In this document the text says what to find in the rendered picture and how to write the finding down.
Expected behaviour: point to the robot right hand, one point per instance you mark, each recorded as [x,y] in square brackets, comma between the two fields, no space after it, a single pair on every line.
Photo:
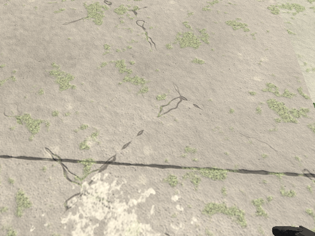
[292,231]

